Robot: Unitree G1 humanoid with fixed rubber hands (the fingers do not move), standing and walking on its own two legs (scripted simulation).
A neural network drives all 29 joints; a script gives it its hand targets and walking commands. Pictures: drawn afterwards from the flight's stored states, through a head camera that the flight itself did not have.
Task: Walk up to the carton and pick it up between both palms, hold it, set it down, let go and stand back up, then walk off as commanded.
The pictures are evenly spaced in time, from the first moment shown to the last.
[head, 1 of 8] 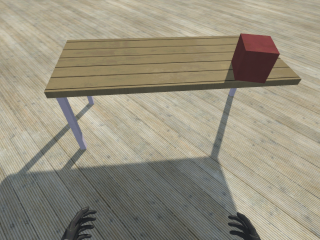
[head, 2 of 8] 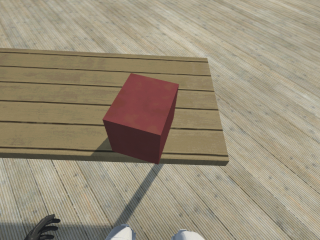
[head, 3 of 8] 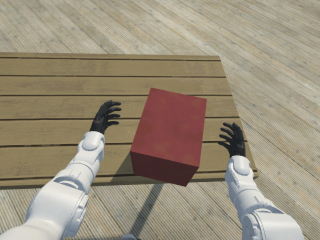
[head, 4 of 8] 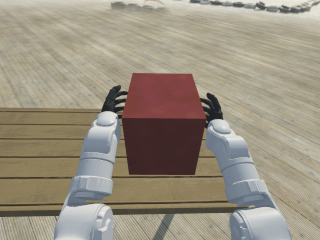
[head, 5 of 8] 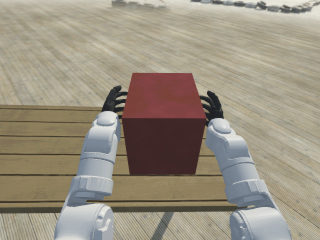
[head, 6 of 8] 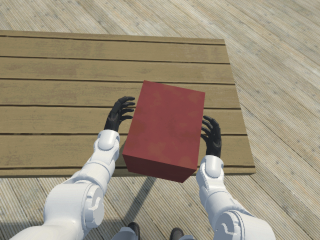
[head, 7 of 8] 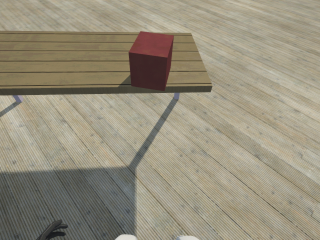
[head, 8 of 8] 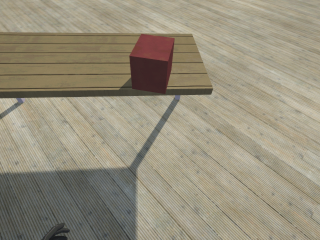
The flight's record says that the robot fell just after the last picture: no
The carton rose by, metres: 0.25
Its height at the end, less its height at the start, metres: +0.00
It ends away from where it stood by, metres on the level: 0.02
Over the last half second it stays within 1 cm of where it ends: yes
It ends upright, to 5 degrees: yes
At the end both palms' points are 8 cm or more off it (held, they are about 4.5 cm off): yes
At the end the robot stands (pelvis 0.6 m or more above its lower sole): yes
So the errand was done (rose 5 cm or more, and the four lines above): yes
